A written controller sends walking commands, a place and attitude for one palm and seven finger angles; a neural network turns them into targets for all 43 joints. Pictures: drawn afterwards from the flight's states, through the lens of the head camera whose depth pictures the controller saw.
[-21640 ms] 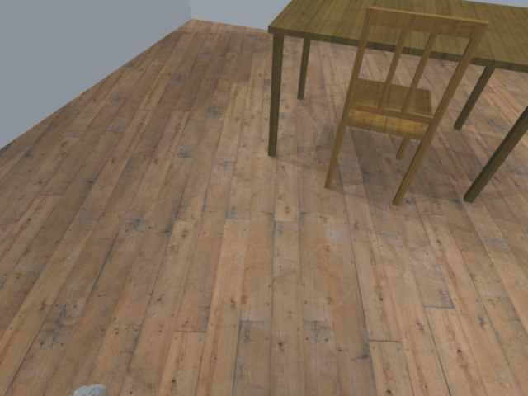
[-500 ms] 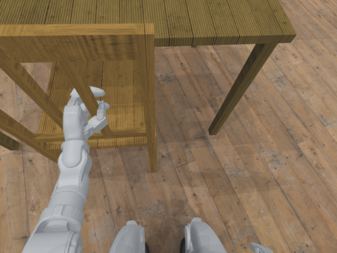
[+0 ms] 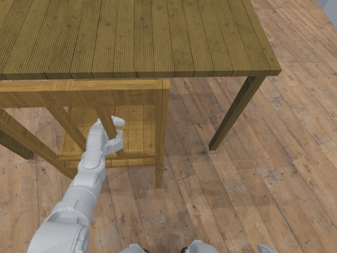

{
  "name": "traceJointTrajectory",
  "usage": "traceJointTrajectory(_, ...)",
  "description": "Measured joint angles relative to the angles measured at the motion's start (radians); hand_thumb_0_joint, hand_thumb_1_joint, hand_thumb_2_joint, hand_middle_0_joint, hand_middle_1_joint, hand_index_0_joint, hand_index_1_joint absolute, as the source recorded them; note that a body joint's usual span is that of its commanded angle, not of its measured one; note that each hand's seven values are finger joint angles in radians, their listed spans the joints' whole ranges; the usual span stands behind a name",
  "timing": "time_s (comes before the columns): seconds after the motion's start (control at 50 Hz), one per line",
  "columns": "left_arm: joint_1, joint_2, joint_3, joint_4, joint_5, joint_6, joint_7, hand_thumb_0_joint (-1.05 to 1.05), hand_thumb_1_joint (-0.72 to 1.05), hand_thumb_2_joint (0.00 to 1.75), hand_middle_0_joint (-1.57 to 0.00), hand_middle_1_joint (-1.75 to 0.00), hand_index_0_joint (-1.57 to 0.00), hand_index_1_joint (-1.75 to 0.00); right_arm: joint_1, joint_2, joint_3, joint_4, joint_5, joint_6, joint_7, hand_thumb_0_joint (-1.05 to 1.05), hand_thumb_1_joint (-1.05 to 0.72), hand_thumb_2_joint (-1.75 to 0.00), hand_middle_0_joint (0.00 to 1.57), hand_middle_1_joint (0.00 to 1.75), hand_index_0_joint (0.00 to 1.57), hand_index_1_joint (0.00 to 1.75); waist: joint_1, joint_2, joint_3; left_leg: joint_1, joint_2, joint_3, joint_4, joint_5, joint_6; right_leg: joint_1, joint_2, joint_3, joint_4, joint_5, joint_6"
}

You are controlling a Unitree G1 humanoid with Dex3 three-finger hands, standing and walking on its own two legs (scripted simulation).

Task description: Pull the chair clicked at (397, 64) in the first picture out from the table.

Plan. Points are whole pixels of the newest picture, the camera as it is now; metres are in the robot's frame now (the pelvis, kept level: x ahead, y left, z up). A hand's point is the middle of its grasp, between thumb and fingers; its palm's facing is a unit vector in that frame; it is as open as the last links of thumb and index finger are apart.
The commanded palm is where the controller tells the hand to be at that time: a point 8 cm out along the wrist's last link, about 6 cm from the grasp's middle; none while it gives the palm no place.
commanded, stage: step backward, pulling the chair out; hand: left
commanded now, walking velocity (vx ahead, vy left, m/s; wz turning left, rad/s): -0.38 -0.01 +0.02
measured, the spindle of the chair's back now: (76, 135) +0.42 +0.24 -0.07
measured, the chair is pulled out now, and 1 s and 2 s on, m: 0.06 0.23 0.30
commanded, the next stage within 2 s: none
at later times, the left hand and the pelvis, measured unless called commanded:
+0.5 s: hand (124, 161) +0.34 +0.10 -0.06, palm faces -0.03 -0.99 -0.13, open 5.2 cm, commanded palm +0.33 +0.15 -0.06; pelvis -0.04 -0.01 +0.01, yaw -2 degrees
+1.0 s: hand (124, 205) +0.23 +0.09 -0.06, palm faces -0.02 -0.99 -0.14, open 5.3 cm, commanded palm +0.24 +0.15 -0.05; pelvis -0.12 -0.02 +0.00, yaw -1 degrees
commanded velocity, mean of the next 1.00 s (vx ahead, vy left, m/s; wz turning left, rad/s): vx -0.38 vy -0.01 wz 0.05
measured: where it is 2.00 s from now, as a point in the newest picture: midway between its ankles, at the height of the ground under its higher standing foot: outside the picture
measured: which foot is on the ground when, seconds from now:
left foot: down 0.00-1.00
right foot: down 0.00-1.00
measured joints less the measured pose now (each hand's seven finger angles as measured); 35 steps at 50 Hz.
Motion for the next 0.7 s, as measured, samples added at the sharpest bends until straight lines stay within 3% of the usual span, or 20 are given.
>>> traceJointTrajectory(0.16, -0.012, 0.003, -0.050, 0.046, 0.008, -0.016, -0.024, 0.04, 0.73, 0.77, -0.29, -1.15, -0.49, -1.45, 0.000, -0.033, -0.034, 0.047, -0.010, -0.025, -0.017, 0.01, -0.90, -0.90, 0.20, 0.30, 0.21, 0.30, 0.017, 0.000, 0.046, 0.089, -0.011, 0.029, -0.067, -0.008, 0.028, 0.093, -0.003, 0.036, -0.091, -0.016, 0.005)
traceJointTrajectory(0.3, 0.011, -0.003, -0.011, 0.044, -0.002, -0.037, -0.035, 0.04, 0.72, 0.78, -0.29, -1.13, -0.49, -1.45, -0.016, 0.014, -0.022, 0.066, -0.023, -0.043, 0.000, 0.01, -0.91, -0.90, 0.20, 0.30, 0.21, 0.30, 0.023, 0.016, 0.100, 0.138, -0.007, 0.056, -0.099, 0.015, 0.025, 0.136, 0.003, 0.063, -0.127, -0.002, 0.003)
traceJointTrajectory(0.46, 0.013, -0.012, -0.001, 0.071, -0.005, -0.041, -0.027, 0.05, 0.71, 0.79, -0.30, -1.11, -0.49, -1.45, -0.024, 0.045, -0.002, 0.100, -0.012, -0.071, -0.006, 0.01, -0.90, -0.90, 0.21, 0.30, 0.21, 0.30, 0.029, 0.027, 0.115, 0.139, 0.014, 0.043, -0.115, 0.052, 0.002, 0.144, 0.023, 0.050, -0.154, 0.036, -0.017)
traceJointTrajectory(0.6, -0.001, -0.035, -0.032, 0.106, -0.006, -0.023, -0.018, 0.05, 0.71, 0.78, -0.29, -1.11, -0.49, -1.45, -0.040, -0.023, -0.022, 0.117, 0.010, -0.094, -0.033, 0.01, -0.90, -0.90, 0.21, 0.30, 0.21, 0.30, 0.015, 0.047, 0.114, 0.110, 0.015, 0.012, -0.079, 0.068, -0.020, 0.141, 0.023, 0.018, -0.148, 0.060, -0.024)
traceJointTrajectory(0.7, -0.003, -0.047, -0.084, 0.117, -0.004, 0.000, -0.010, 0.05, 0.71, 0.77, -0.28, -1.13, -0.50, -1.45, -0.057, -0.064, -0.036, 0.131, 0.018, -0.109, -0.053, 0.01, -0.90, -0.90, 0.21, 0.30, 0.21, 0.30, 0.020, 0.019, 0.115, 0.137, -0.011, 0.026, -0.117, 0.110, 0.021, 0.148, -0.002, 0.030, -0.147, 0.080, -0.005)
